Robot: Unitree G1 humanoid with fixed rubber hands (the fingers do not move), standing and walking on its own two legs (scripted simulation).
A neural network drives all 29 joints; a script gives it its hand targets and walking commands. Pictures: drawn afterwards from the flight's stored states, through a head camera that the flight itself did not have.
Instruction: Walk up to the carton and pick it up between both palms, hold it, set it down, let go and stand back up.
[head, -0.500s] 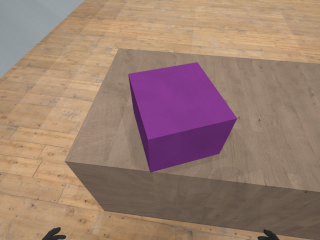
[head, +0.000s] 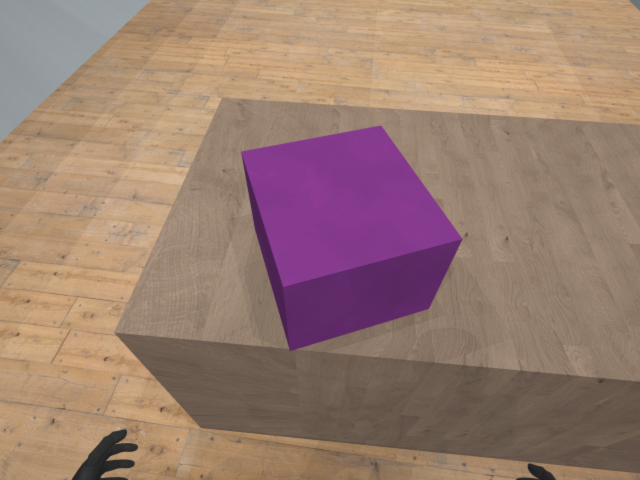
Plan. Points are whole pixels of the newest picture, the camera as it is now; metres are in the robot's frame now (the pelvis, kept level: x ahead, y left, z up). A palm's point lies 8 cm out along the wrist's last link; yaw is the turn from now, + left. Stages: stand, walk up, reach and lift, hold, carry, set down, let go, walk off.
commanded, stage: walk up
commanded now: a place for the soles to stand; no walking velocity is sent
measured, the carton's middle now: (337, 232) +0.49 -0.02 -0.03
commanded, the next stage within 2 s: reach and lift in 0.30 s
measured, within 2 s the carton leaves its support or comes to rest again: neither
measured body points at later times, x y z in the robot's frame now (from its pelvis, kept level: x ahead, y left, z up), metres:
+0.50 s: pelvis -0.02 +0.00 -0.02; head +0.04 +0.00 +0.42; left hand +0.16 +0.29 -0.12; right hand +0.14 -0.30 -0.14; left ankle -0.05 +0.15 -0.74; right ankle +0.06 -0.09 -0.74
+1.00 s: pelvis -0.02 -0.01 -0.01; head -0.01 +0.01 +0.44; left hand +0.14 +0.24 -0.08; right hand +0.16 -0.30 -0.07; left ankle -0.05 +0.15 -0.74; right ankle +0.06 -0.09 -0.74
